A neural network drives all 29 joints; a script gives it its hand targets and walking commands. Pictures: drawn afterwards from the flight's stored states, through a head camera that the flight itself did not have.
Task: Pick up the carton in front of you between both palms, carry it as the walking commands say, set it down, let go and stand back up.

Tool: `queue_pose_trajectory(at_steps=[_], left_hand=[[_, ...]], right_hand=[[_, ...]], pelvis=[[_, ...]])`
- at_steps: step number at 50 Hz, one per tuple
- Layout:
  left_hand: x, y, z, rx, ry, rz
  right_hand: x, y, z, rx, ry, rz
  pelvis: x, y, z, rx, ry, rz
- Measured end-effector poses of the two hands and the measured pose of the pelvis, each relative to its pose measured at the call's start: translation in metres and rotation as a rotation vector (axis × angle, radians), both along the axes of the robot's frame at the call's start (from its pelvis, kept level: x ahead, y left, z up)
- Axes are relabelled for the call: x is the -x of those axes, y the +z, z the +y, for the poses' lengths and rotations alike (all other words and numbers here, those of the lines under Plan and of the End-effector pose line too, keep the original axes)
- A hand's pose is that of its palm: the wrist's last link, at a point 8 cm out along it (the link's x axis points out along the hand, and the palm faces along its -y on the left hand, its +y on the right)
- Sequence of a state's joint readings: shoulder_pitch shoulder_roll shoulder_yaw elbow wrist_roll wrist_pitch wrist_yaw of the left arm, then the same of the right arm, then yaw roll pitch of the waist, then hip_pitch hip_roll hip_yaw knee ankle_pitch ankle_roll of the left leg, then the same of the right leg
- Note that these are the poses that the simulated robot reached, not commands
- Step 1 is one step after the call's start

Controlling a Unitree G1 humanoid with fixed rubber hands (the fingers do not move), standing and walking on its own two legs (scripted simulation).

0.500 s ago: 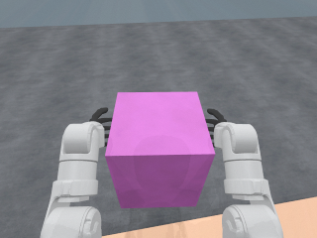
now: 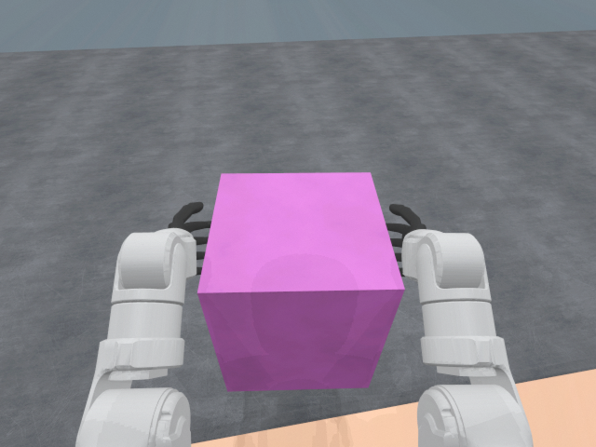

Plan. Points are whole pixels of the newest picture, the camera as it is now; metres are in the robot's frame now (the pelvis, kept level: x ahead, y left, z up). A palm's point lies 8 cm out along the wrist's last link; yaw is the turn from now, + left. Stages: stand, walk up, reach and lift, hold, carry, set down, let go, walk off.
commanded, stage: carry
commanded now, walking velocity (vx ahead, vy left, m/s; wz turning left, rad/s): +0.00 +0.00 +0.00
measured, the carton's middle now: (297, 284) +0.35 +0.00 +0.05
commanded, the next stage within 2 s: none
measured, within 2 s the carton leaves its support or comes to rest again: neither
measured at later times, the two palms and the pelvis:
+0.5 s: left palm (180, 250) +0.35 +0.15 +0.13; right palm (414, 251) +0.35 -0.15 +0.13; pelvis +0.00 +0.00 +0.00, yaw +0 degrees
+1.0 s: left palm (162, 188) +0.50 +0.22 +0.11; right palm (350, 193) +0.49 -0.08 +0.11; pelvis +0.14 +0.06 +0.01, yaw +1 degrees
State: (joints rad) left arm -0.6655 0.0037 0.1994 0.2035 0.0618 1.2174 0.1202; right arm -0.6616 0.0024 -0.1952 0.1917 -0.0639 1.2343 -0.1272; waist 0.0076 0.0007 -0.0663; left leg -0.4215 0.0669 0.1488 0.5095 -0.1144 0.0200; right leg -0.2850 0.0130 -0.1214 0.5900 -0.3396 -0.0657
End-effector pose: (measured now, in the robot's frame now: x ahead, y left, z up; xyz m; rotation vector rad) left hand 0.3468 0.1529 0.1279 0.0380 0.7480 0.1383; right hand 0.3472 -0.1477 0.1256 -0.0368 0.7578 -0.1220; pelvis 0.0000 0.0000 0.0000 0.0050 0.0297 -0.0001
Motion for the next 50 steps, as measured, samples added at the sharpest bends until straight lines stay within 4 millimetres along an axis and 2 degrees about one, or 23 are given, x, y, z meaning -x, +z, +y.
queue_pose_trajectory(at_steps=[24, 30, 34, 38, 43, 47, 50], left_hand=[[0.000, 0.000, -0.001, 0.000, -0.001, 0.000], [-0.005, 0.001, 0.003, 0.003, 0.004, 0.002], [-0.022, 0.001, 0.014, 0.002, 0.007, 0.004], [-0.049, 0.000, 0.033, 0.004, 0.020, -0.001], [-0.091, -0.013, 0.058, 0.020, 0.017, 0.001], [-0.121, -0.022, 0.063, 0.026, 0.002, 0.056], [-0.148, -0.019, 0.063, 0.023, -0.011, 0.049]], right_hand=[[0.000, 0.000, -0.001, 0.000, -0.001, 0.000], [-0.008, 0.003, 0.003, 0.000, 0.002, 0.001], [-0.030, 0.008, 0.014, 0.008, 0.011, 0.003], [-0.062, 0.011, 0.034, 0.012, 0.024, -0.002], [-0.098, -0.004, 0.058, 0.024, 0.016, 0.000], [-0.116, -0.019, 0.063, 0.026, 0.000, 0.056], [-0.139, -0.017, 0.063, 0.025, -0.016, 0.048]], pelvis=[[0.000, 0.000, 0.000, 0.000, -0.001, 0.000], [-0.013, 0.002, 0.002, -0.005, 0.003, 0.007], [-0.032, 0.005, 0.011, -0.004, 0.004, 0.024], [-0.057, 0.003, 0.025, -0.005, 0.007, 0.040], [-0.092, -0.008, 0.046, -0.006, 0.004, 0.038], [-0.118, 0.001, 0.056, 0.018, 0.013, 0.045], [-0.139, 0.007, 0.061, 0.022, 0.018, 0.050]])
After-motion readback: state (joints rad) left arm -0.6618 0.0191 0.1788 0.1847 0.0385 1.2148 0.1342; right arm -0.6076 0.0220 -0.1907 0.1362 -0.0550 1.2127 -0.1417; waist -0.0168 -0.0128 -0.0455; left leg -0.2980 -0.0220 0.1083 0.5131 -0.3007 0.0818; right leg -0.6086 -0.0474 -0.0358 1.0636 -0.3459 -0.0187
